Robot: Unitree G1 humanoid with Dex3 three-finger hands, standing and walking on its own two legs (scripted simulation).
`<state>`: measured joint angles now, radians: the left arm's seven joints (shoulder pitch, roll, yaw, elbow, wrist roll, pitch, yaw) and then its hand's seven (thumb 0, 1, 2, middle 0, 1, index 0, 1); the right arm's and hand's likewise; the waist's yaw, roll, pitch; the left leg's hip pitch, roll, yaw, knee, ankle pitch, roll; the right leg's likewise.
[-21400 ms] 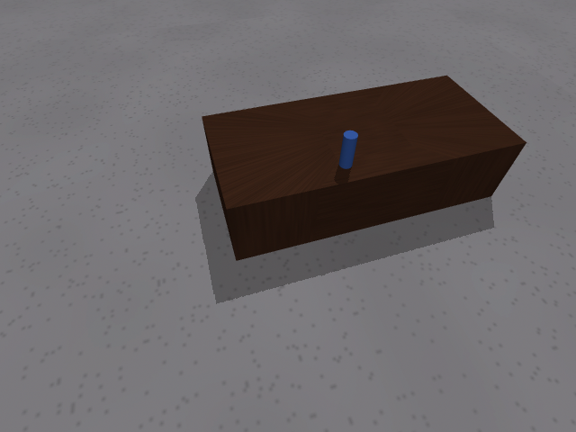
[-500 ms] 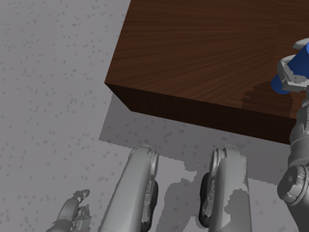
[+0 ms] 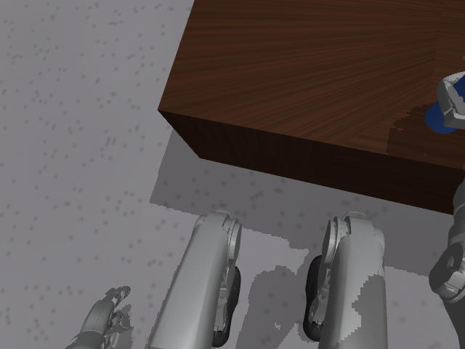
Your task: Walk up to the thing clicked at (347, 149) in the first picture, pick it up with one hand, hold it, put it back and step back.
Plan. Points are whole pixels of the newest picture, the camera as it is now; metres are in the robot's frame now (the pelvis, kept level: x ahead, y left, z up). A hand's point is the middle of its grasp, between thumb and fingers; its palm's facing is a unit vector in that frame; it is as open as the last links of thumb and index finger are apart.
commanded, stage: loosen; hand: right
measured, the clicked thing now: out of the picture +0.48 -0.31 -0.01
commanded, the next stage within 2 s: open in 0.12 s
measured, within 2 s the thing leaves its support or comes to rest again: neither
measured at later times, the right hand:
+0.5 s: hand out of the picture +0.49 -0.31 +0.00, palm faces +0.32 +0.95 +0.00, open 11.4 cm
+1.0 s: hand out of the picture +0.49 -0.37 +0.08, palm faces +0.38 +0.92 -0.05, open 16.6 cm
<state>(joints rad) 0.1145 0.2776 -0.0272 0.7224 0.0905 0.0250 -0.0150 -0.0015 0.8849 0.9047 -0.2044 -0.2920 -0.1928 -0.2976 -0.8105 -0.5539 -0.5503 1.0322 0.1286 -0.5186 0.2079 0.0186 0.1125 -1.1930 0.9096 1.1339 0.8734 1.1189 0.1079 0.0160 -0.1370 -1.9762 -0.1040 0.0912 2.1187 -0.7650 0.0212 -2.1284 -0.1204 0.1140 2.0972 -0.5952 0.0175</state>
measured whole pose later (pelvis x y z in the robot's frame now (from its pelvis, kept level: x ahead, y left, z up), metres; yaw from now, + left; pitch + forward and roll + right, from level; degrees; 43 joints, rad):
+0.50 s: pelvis +0.00 +0.00 -0.01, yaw +1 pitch +34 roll +6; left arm 0.13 0.28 -0.04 0.71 0.08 0.03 -0.01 0.00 0.90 0.90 -0.20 -0.30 -0.20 -0.30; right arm -0.81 -0.58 -0.56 1.00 0.14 -0.47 0.21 0.00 0.35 -0.43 0.81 0.64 0.81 0.64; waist 0.11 0.01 -0.13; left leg -1.99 -0.11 0.11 2.13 -0.76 0.03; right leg -2.14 -0.12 0.13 2.12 -0.59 0.02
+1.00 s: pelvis +0.00 +0.00 +0.02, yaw +1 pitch +34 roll +6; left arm 0.11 0.28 -0.06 0.71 0.05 0.05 0.01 0.00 0.89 0.90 -0.20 -0.29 -0.19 -0.30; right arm -0.87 -0.79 -0.66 1.04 0.14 -0.37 0.29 -0.01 0.50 -0.15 0.17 0.17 0.18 0.18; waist 0.12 0.00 -0.12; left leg -1.90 -0.12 0.11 2.04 -0.74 0.03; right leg -2.05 -0.13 0.13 2.04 -0.60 0.02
